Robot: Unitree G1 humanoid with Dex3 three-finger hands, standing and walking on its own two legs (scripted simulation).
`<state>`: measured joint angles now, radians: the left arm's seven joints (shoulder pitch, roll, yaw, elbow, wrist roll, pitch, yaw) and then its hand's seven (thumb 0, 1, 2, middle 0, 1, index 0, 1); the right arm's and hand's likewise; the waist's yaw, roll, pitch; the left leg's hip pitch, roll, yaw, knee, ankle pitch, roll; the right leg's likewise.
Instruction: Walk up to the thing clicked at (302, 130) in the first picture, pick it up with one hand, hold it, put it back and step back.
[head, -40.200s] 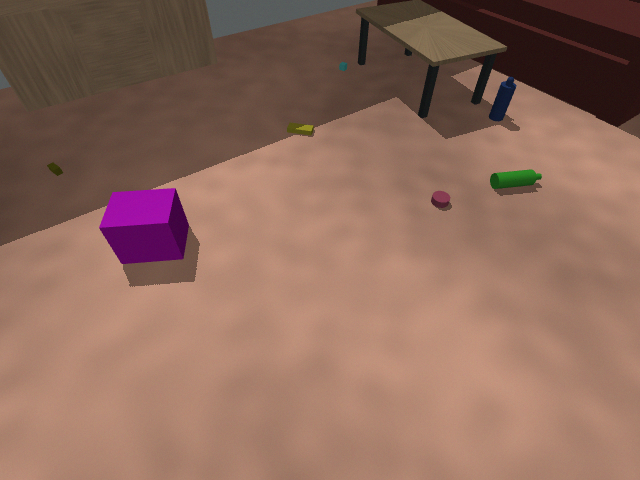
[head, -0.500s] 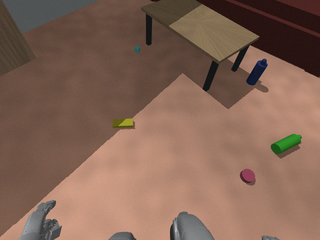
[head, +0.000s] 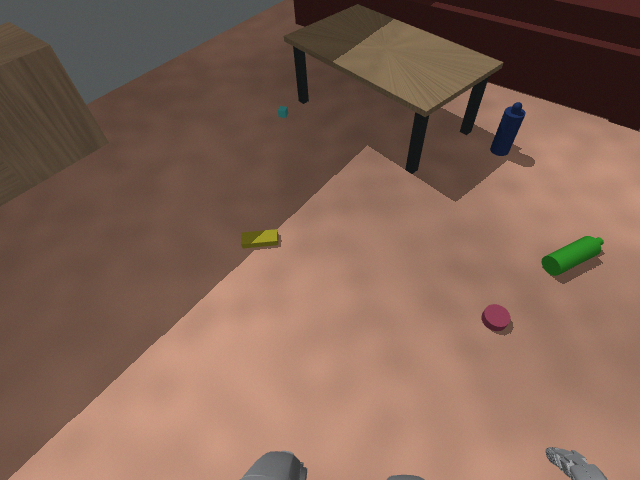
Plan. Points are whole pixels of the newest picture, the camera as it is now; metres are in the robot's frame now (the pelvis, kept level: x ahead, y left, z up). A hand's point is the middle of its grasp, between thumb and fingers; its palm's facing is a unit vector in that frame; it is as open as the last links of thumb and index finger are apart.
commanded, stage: step back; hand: left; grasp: from above
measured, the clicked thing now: (259, 238) +1.04 +0.30 -0.75
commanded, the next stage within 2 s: stand in 1.04 s
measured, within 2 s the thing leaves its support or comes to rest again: neither
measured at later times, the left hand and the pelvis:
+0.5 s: hand out of the picture -0.02 +0.26 -0.14, palm faces +0.10 -0.92 -0.39, open 7.4 cm; pelvis -0.04 -0.01 +0.00, yaw +4 degrees
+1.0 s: hand out of the picture +0.07 +0.30 -0.15, palm faces +0.08 -0.93 -0.35, open 7.4 cm; pelvis +0.00 +0.03 +0.01, yaw +4 degrees
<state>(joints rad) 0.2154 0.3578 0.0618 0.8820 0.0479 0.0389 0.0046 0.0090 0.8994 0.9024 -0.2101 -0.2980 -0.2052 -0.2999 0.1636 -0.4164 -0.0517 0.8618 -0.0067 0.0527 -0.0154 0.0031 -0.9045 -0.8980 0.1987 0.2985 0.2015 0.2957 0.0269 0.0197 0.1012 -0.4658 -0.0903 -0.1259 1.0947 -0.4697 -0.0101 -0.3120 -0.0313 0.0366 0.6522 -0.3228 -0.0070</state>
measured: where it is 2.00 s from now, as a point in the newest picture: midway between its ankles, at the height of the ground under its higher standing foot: outside the picture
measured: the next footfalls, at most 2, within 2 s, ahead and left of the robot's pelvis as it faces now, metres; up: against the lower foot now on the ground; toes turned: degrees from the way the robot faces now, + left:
left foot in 0.12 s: -0.02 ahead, +0.13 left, +0.00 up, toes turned +2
left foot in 0.70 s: +0.04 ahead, +0.16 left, +0.00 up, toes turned +4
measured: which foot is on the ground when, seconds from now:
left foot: up 0.00-0.10, down 0.12-0.42, up 0.44-0.68, down 0.70-1.00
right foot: down 0.00-1.00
